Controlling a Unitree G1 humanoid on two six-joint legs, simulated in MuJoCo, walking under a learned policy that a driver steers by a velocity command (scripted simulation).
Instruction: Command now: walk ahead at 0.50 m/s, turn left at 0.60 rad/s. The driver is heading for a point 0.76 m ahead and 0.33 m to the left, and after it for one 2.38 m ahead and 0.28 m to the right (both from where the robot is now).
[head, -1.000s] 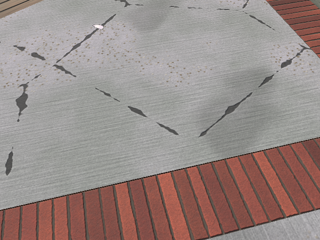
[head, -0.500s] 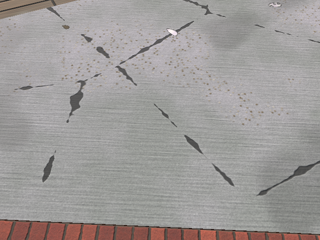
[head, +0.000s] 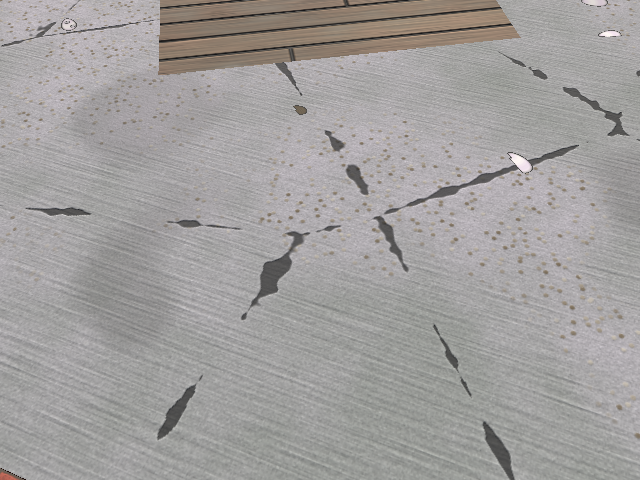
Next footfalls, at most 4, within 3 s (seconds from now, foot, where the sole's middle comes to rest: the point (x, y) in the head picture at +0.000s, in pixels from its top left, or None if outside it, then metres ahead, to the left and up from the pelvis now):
0.30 left None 0.32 0.17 -0.78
0.84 right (342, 388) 0.68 0.01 -0.78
1.34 left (192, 328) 0.83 0.38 -0.78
1.88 right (265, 218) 1.19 0.23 -0.78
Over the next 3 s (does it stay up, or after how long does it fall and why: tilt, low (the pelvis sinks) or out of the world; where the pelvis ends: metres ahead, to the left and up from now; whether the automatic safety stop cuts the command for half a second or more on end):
stays up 1.62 0.19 -0.01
